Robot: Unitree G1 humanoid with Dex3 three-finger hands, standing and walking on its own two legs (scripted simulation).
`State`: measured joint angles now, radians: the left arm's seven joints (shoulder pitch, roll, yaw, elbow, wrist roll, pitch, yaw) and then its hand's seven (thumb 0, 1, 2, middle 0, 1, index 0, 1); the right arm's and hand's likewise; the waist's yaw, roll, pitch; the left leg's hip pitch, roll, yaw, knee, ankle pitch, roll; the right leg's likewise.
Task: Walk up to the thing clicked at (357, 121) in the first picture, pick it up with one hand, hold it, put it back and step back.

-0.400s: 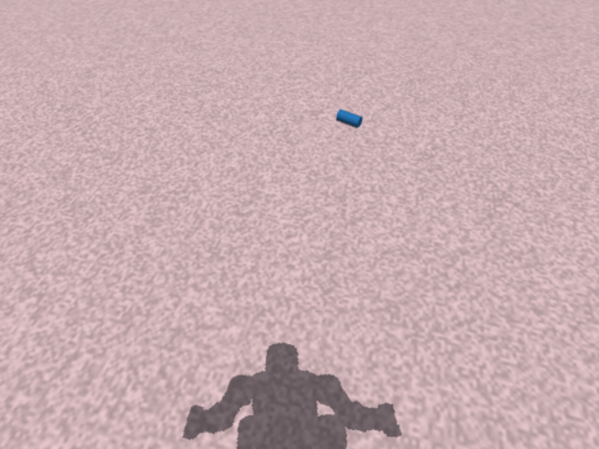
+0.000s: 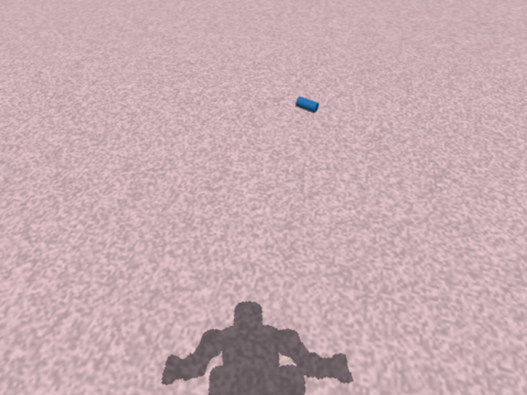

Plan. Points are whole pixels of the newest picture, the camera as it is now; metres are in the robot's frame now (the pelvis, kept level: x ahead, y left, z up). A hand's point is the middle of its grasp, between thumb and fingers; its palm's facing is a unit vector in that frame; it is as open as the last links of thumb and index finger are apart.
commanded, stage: stand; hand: left
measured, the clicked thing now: (307, 104) +1.91 -0.30 -0.75
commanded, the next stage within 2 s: walk up in 0.72 s
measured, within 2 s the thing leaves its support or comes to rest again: neither
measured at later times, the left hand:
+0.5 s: hand out of the picture +0.08 +0.25 -0.16, palm faces -0.04 -0.94 -0.34, open 7.3 cm
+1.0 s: hand (129, 378) +0.18 +0.24 -0.13, palm faces -0.20 -0.89 -0.40, open 7.3 cm
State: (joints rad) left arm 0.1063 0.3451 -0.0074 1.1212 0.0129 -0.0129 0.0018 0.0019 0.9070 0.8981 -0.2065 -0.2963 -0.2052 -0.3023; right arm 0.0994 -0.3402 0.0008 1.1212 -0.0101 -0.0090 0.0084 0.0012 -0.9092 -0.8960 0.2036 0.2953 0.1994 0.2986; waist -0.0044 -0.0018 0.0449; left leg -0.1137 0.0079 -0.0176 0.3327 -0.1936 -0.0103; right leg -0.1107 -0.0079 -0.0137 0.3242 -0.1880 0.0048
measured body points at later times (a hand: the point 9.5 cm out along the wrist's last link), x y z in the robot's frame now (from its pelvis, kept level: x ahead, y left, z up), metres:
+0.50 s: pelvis +0.00 +0.00 +0.00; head +0.01 +0.00 +0.45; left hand +0.08 +0.30 -0.13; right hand +0.08 -0.30 -0.13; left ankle -0.01 +0.13 -0.75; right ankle -0.01 -0.12 -0.75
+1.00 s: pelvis +0.06 -0.04 -0.01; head +0.05 -0.06 +0.44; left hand +0.19 +0.28 -0.11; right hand +0.06 -0.39 -0.13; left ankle -0.01 +0.12 -0.75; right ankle +0.10 -0.20 -0.73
